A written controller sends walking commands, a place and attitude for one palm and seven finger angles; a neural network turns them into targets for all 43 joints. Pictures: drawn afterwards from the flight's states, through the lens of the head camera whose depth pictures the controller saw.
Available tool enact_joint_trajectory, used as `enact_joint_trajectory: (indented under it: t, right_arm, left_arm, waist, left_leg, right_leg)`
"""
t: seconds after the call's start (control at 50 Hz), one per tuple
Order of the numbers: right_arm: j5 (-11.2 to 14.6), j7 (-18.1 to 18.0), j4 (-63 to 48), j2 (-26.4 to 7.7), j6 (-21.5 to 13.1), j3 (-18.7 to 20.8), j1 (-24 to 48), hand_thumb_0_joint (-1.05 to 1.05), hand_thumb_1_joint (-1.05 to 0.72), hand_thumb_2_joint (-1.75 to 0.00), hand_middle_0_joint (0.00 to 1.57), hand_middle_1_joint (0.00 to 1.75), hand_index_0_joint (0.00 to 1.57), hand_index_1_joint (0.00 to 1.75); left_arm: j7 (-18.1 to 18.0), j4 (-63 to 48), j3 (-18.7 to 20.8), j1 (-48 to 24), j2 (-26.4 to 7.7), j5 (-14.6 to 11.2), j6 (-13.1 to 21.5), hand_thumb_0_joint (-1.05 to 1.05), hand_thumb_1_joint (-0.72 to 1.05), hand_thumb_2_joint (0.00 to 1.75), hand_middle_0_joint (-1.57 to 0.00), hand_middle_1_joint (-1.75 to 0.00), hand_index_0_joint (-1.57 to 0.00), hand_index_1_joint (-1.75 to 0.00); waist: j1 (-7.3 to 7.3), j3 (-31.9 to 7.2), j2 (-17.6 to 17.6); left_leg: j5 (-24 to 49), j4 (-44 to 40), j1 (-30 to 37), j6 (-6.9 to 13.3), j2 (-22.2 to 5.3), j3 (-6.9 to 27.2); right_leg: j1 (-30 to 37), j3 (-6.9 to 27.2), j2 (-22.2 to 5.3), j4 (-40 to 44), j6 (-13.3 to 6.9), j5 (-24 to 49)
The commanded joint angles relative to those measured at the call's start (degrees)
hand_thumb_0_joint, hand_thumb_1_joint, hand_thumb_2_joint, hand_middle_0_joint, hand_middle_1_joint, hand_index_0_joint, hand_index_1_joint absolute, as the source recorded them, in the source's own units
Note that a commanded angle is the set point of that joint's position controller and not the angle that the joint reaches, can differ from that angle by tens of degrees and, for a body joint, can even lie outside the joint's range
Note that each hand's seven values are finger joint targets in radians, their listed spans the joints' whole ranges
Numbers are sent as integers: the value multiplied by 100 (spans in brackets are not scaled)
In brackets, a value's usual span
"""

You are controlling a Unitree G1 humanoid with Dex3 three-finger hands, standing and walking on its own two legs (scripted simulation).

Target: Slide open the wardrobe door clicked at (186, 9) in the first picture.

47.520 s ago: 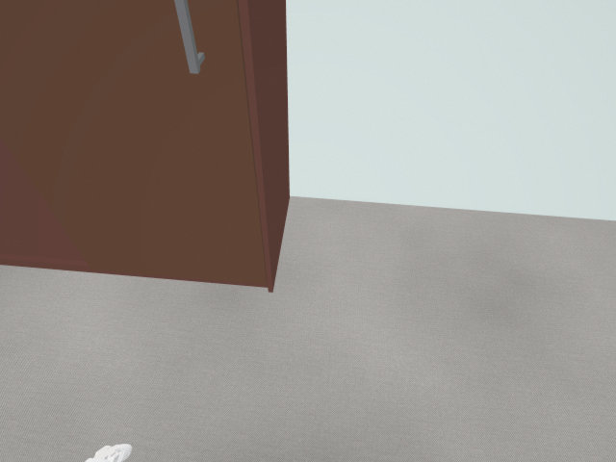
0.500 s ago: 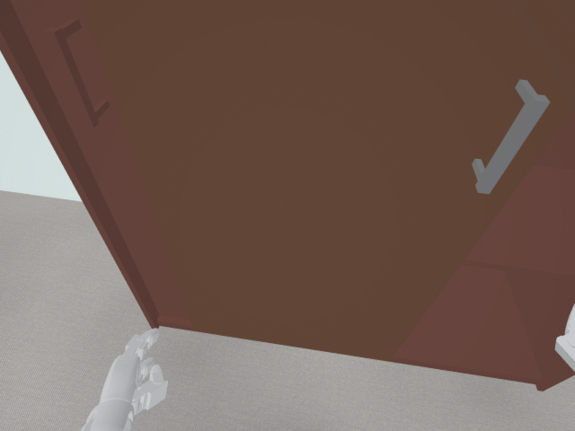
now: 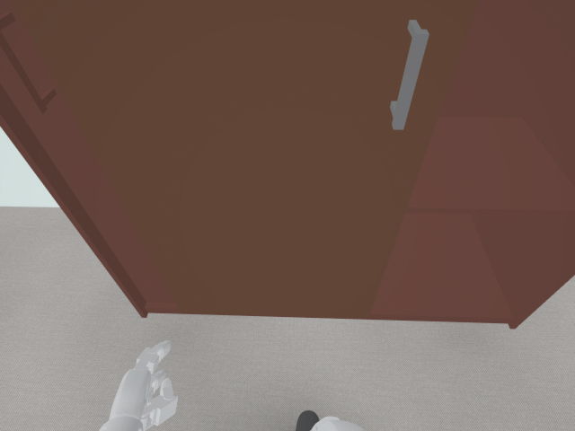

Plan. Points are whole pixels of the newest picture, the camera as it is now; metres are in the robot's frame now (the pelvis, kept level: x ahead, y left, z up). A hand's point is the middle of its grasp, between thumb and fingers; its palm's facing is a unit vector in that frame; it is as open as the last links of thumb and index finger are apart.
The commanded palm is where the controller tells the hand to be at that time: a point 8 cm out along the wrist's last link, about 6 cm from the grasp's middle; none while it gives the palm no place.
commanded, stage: step back with the hand held close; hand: right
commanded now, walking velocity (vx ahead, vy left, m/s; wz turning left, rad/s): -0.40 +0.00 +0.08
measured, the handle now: (405, 77) +0.58 -0.18 +0.21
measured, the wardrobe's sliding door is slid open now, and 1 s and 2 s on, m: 0.52 0.52 0.52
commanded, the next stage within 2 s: stop stepping back and stand still in 0.10 s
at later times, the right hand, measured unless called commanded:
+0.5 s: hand out of the picture +0.03 -0.37 +0.19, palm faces +0.50 +0.86 -0.07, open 7.5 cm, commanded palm -0.07 -0.38 +0.19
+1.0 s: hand out of the picture -0.19 -0.39 +0.18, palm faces +0.27 +0.90 -0.33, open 7.5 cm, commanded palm -0.24 -0.45 +0.19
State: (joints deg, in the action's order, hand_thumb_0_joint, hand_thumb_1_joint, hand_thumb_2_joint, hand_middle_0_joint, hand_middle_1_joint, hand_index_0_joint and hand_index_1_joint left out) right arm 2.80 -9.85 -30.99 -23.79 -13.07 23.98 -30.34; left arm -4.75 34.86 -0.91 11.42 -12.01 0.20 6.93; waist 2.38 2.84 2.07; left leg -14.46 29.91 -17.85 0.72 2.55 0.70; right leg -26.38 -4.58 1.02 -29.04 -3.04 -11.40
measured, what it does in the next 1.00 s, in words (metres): walks backwards: right foot, then left foot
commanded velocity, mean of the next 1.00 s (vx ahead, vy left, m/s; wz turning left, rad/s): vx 0.22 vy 0.12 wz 0.02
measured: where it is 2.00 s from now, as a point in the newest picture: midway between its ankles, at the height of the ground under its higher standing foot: outside the picture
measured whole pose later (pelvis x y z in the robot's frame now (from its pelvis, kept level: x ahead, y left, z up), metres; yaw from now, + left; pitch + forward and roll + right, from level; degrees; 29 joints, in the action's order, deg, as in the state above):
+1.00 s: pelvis -0.41 -0.17 +0.01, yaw +6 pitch -5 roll +4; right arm 3.2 -7.2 -31.9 -23.2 -7.5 20.5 -30.0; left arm -1.9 36.7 -0.7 17.8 -9.0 0.6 4.5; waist -1.6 0.2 -1.6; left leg -29.9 46.4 -16.5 2.3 3.4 -8.9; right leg -21.2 -1.5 -7.2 -33.2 0.5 -17.4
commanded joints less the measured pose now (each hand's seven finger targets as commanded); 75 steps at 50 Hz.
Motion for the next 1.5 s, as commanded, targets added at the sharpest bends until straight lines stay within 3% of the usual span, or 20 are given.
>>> enact_joint_trajectory:
  t: [0.0, 0.14, 0.2, 0.24, 0.28, 0.32, 0.4, 0.52, 0.58, 0.62, 0.66, 0.74, 0.78, 0.8, 0.84, 0.94, 1.02, 1.22, 1.28, 1.48]
  right_arm:
    - [-54, -104, -901, -905, -301, 607, 808, 0, -90, -90, 20, 30, 20, 30]
    - [73, 50, -1325, -1223, -361, 820, 595, 0, -90, -90, 20, 30, 20, 30]
    - [-36, 29, -1600, -1336, -479, 836, 677, 0, -90, -90, 20, 30, 20, 30]
    - [28, 158, -1646, -1280, -254, 890, 1129, 0, -90, -90, 20, 30, 20, 30]
    - [95, 157, -1416, -1292, -131, 743, 2115, 0, -90, -90, 20, 30, 20, 30]
    - [29, 44, -765, -726, -101, 305, 3252, 0, -90, -90, 20, 30, 20, 30]
    - [-179, 177, -856, -879, 109, 63, 3115, 0, -90, -90, 20, 30, 20, 30]
    - [153, -12, -2755, -1045, 235, 190, 378, 0, -90, -90, 20, 30, 20, 30]
    - [128, 131, -1884, -1055, 277, 493, 165, 0, -90, -90, 20, 30, 20, 30]
    - [313, 110, -2420, -2416, -81, 1625, 1753, 0, -90, -90, 20, 30, 20, 30]
    - [123, 51, -372, -1630, 49, 1032, 2005, 0, -90, -90, 20, 30, 20, 30]
    - [162, 43, 22, -1189, 281, 579, 1258, 0, -90, -90, 20, 30, 20, 30]
    - [220, 145, -970, -1058, -51, 282, 1368, 0, -90, -90, 20, 30, 20, 30]
    - [116, 224, -1149, -1282, -223, 463, 1563, 0, -90, -90, 20, 30, 20, 30]
    - [152, 318, -1125, -1049, -185, 463, 865, 0, -90, -90, 20, 30, 20, 30]
    - [-17, 42, -1938, -1264, 65, 577, 594, 0, -90, -90, 20, 30, 20, 30]
    - [26, 21, -1968, -1718, 82, 1050, 1170, 0, -90, -90, 20, 30, 20, 30]
    - [73, -12, -167, -739, 72, 219, 1345, 0, -90, -90, 20, 30, 20, 30]
    - [-96, 23, -843, -974, -186, 191, 1830, 0, -90, -90, 20, 30, 20, 30]
    - [-90, -117, -1167, -1112, 19, 753, 311, 0, -90, -90, 20, 30, 20, 30]
  left_arm:
    - [-121, -853, 348, -560, -849, 29, 344, 0, 90, 90, -20, -30, -20, -30]
    - [48, -962, 494, -712, -751, 13, 269, 0, 90, 90, -20, -30, -20, -30]
    - [177, -774, 576, -595, -660, -35, 172, 0, 90, 90, -20, -30, -20, -30]
    - [218, -621, 452, -358, -494, 9, 43, 0, 90, 90, -20, -30, -20, -30]
    - [68, -700, 204, -363, -559, -49, 39, 0, 90, 90, -20, -30, -20, -30]
    - [64, -394, 376, -397, -1058, -10, 283, 0, 90, 90, -20, -30, -20, -30]
    - [302, -627, 519, -774, -893, -111, 440, 0, 90, 90, -20, -30, -20, -30]
    - [381, -888, 365, -1133, -307, 98, 306, 0, 90, 90, -20, -30, -20, -30]
    - [294, -575, 460, -453, -315, -272, 12, 0, 90, 90, -20, -30, -20, -30]
    - [189, -651, 225, -491, -269, -114, 3, 0, 90, 90, -20, -30, -20, -30]
    - [307, -679, 75, -659, -153, 40, -130, 0, 90, 90, -20, -30, -20, -30]
    - [-107, -474, 398, -386, -804, -41, -92, 0, 90, 90, -20, -30, -20, -30]
    - [-63, -849, 227, -550, -956, 100, 45, 0, 90, 90, -20, -30, -20, -30]
    - [-1, -878, 227, -749, -830, 169, 105, 0, 90, 90, -20, -30, -20, -30]
    - [165, -898, 413, -741, -943, 57, 44, 0, 90, 90, -20, -30, -20, -30]
    - [217, -930, 374, -787, -736, 57, 119, 0, 90, 90, -20, -30, -20, -30]
    - [76, -789, 422, -778, -579, -144, 159, 0, 90, 90, -20, -30, -20, -30]
    - [-145, -515, 325, -343, -691, -21, 282, 0, 90, 90, -20, -30, -20, -30]
    - [-75, -814, 286, -680, -880, 30, 344, 0, 90, 90, -20, -30, -20, -30]
    - [118, -802, 375, -592, -640, -41, 173, 0, 90, 90, -20, -30, -20, -30]
  waist:
    - [-81, -797, 480]
    - [45, -1211, 347]
    - [27, -549, -2166]
    - [-338, -432, -2031]
    - [-477, -232, -127]
    - [-646, 510, 3476]
    - [-199, -159, 904]
    - [176, -1376, 2384]
    - [-161, -842, -2394]
    - [-509, -422, -993]
    - [-611, -397, -1032]
    - [-471, -254, 495]
    - [-416, 327, 2971]
    - [-321, 677, 1628]
    - [-141, -237, 346]
    - [-68, -470, 2170]
    - [-170, 51, -1285]
    - [-431, -709, -677]
    - [-351, 239, 1299]
    - [-81, -408, 1100]
  left_leg:
    - [-1116, 91, 56, 116, -60, 246]
    - [-1613, 790, 319, 436, -31, -28]
    - [-3098, -2325, -3906, 1719, -2718, 3620]
    - [-2464, -1651, -4038, 1141, -2082, 1970]
    - [-2426, 213, -2584, 150, -1024, 542]
    - [-1927, 4601, -1864, -267, 202, 19]
    - [-830, 5496, -1549, -287, 408, 125]
    - [-1903, 664, 1831, 292, 905, -1604]
    - [-526, -964, 315, 1429, -1550, 575]
    - [-1745, -1677, -288, 1628, -2434, 1615]
    - [-3258, -1877, -379, 75, -2091, 1108]
    - [-3292, 183, -1820, 686, -1214, -118]
    - [-2061, 3438, -2474, 66, 70, -434]
    - [-1193, 3775, -1947, 79, -185, 199]
    - [-838, 3359, -44, -24, -26, -503]
    - [-1827, 1272, 1654, 186, 288, -1231]
    - [-3411, -2360, -61, 1598, -2415, 3240]
    - [-2422, -354, -673, 519, -1212, 313]
    - [-1066, 3448, -2481, -90, -458, 70]
    - [-1277, 51, 1581, 15, -54, -1012]
  right_leg:
    - [312, 1374, -1073, 1388, 130, -2504]
    - [39, 369, -906, 844, 572, -2502]
    - [1838, 1081, 33, -5497, 728, -1757]
    - [1931, 1519, -544, -5377, 520, -1907]
    - [1466, 768, -358, -930, 392, -2041]
    - [-1069, 3347, -1928, 2310, -285, -4676]
    - [-762, 2840, -1418, 2205, 355, -4576]
    - [101, 385, -434, 2242, 1822, -2348]
    - [-1055, 475, 135, -5309, 511, -2105]
    - [-1762, 1097, -618, -5907, 415, -1316]
    - [-997, 491, -1045, -3392, 529, -968]
    - [2084, 30, -633, -697, 216, -2096]
    - [1331, 4140, -2482, 2190, -159, -3760]
    - [393, 4238, -2710, 2743, -459, -3887]
    - [-492, 2184, -1961, 2305, -152, -3422]
    - [-1042, 655, -1355, 1582, 184, -3529]
    - [-1931, 505, -327, -4766, 489, -1470]
    - [1835, -284, -368, -143, 85, -1575]
    - [1504, 3524, -2699, 2280, -913, -3461]
    - [-535, 375, -1153, 606, -10, -3030]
